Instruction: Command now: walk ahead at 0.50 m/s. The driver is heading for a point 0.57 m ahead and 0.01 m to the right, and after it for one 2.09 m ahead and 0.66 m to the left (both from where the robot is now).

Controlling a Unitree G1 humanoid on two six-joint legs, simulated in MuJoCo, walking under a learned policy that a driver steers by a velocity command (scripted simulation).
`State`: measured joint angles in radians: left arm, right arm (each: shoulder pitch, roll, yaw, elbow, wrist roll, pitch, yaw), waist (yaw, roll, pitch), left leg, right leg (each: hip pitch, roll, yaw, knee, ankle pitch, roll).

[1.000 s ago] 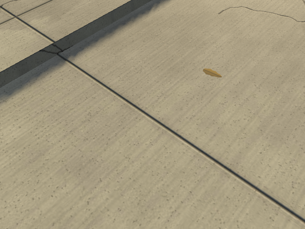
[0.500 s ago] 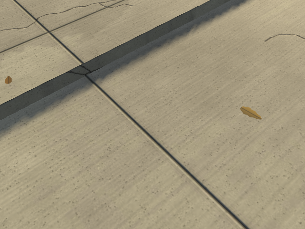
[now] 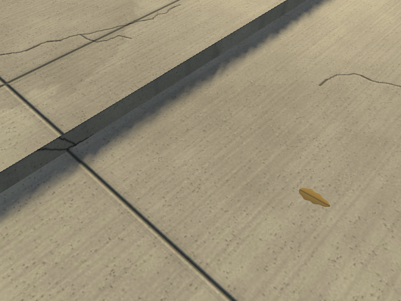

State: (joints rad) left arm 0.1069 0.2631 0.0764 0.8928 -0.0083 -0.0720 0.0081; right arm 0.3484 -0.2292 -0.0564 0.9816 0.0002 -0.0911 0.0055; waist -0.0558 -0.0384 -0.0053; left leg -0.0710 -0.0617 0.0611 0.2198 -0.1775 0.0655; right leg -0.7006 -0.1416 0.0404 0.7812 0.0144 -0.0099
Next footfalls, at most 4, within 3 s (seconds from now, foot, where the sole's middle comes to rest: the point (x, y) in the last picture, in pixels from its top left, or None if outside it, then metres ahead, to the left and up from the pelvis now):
0.22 right None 0.31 -0.16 -0.79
0.78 left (169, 273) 0.61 0.09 -0.79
1.28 right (204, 195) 0.92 -0.05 -0.79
1.76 left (124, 178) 1.03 0.27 -0.79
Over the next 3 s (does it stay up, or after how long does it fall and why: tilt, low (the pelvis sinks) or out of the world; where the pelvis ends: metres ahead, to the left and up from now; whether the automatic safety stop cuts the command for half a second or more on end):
stays up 1.41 0.37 0.09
